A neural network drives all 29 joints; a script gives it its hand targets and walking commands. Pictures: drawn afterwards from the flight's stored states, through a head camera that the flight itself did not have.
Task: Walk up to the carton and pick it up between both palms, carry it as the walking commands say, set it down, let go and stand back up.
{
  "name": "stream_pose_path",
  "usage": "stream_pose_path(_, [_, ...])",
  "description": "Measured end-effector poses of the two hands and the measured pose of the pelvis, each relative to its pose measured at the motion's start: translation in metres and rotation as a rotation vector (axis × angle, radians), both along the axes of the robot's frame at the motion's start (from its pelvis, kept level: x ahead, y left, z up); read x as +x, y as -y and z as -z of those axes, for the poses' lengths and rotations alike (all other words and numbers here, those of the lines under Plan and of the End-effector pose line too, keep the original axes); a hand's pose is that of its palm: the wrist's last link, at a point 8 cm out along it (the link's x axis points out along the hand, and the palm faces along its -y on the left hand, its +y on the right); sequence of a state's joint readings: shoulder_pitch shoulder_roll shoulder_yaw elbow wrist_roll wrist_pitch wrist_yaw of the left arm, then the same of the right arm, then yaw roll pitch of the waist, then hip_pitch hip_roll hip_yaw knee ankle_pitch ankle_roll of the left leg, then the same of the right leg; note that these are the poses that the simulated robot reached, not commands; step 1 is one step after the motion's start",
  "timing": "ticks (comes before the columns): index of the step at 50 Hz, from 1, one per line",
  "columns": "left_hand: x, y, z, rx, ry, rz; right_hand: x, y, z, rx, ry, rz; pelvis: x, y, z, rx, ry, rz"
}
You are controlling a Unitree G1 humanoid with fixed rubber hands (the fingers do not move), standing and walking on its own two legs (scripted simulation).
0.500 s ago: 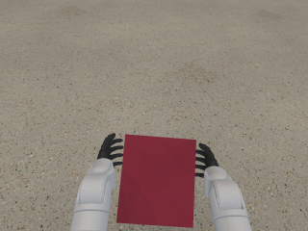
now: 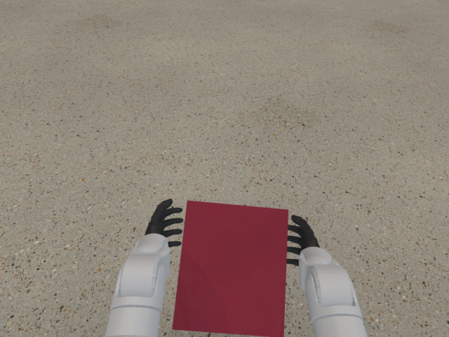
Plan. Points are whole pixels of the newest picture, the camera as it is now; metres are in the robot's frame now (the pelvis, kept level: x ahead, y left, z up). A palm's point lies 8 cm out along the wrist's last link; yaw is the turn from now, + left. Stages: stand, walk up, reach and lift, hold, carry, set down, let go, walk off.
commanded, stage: carry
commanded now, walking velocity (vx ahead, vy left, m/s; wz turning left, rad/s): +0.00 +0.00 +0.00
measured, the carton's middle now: (227, 256) +0.33 +0.01 -0.12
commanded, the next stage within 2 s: none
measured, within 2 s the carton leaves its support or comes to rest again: neither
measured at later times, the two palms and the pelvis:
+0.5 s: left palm (187, 222) +0.31 +0.09 +0.05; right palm (342, 249) +0.29 -0.18 +0.03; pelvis +0.01 -0.03 +0.01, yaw -1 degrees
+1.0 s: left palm (177, 253) +0.25 +0.10 +0.06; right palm (349, 282) +0.23 -0.17 +0.04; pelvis -0.06 -0.03 +0.01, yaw -1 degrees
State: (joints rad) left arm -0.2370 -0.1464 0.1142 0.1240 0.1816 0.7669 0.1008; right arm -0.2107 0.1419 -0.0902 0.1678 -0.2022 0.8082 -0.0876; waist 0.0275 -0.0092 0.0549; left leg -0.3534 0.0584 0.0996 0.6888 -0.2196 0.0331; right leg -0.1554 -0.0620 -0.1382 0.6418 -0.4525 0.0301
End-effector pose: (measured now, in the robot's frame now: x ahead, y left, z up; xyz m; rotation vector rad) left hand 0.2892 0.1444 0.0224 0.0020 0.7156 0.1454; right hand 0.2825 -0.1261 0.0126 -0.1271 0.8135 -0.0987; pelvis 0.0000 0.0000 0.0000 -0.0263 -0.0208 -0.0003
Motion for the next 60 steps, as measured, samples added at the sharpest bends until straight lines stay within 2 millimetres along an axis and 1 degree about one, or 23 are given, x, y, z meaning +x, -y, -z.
stream_pose_path(3, [0.017,-0.003,-0.005,-0.034,0.037,-0.008,0.012,-0.003,-0.006,-0.025,0.029,-0.006,0.006,-0.003,-0.002,0.018,-0.03,-0.016])
stream_pose_path(5, [0.026,-0.002,-0.013,-0.045,0.049,-0.018,0.02,-0.003,-0.011,-0.02,0.028,0.0,0.007,-0.003,-0.009,0.022,-0.051,-0.019])
stream_pose_path(8, [0.035,0.001,-0.028,-0.012,0.074,-0.015,0.029,-0.001,-0.019,0.002,0.044,0.015,0.007,-0.002,-0.018,0.016,-0.083,0.008])
stream_pose_path(11, [0.04,0.008,-0.04,0.005,0.107,-0.008,0.033,0.005,-0.024,0.027,0.073,0.016,0.008,0.003,-0.02,0.031,-0.09,0.007])
stream_pose_path(14, [0.042,0.016,-0.048,0.015,0.133,0.004,0.032,0.014,-0.027,0.054,0.097,0.028,0.011,0.01,-0.017,0.033,-0.089,0.01])
stream_pose_path(17, [0.041,0.027,-0.047,0.023,0.141,0.03,0.028,0.025,-0.028,0.05,0.107,0.029,0.014,0.016,-0.013,0.048,-0.082,0.01])
stream_pose_path(24, [0.025,0.05,-0.031,0.008,0.079,0.079,0.007,0.05,-0.023,0.005,0.046,0.048,0.012,0.032,-0.012,0.055,-0.05,0.016])
stream_pose_path(27, [0.02,0.057,-0.025,0.007,0.076,0.075,-0.001,0.056,-0.019,0.004,0.042,0.052,0.004,0.037,-0.007,0.054,-0.048,0.013])
stream_pose_path(31, [0.01,0.062,-0.022,0.013,0.076,0.071,-0.011,0.06,-0.017,0.002,0.045,0.056,-0.008,0.043,-0.006,0.039,-0.037,0.012])
stream_pose_path(34, [0.003,0.062,-0.018,0.021,0.061,0.067,-0.018,0.06,-0.014,0.011,0.035,0.055,-0.016,0.044,-0.006,0.035,-0.027,0.015])
stream_pose_path(39, [-0.008,0.061,-0.019,0.014,0.051,0.065,-0.031,0.058,-0.011,0.012,0.028,0.055,-0.028,0.041,-0.007,0.033,-0.019,0.015])
stream_pose_path(45, [-0.022,0.054,-0.029,0.018,0.094,0.053,-0.042,0.051,-0.021,0.018,0.07,0.056,-0.045,0.037,-0.007,0.025,-0.007,0.016])
stream_pose_path(51, [-0.042,0.045,-0.039,0.021,0.114,0.049,-0.056,0.044,-0.031,0.026,0.095,0.042,-0.059,0.032,-0.008,0.025,0.002,0.012])
stream_pose_path(56, [-0.06,0.041,-0.041,0.053,0.084,0.057,-0.073,0.039,-0.029,0.036,0.073,0.037,-0.071,0.027,-0.009,0.021,0.011,0.013])
stream_pose_path(60, [-0.069,0.041,-0.041,0.044,0.07,0.056,-0.086,0.038,-0.028,0.019,0.057,0.035,-0.081,0.026,-0.01,0.012,0.017,0.009])
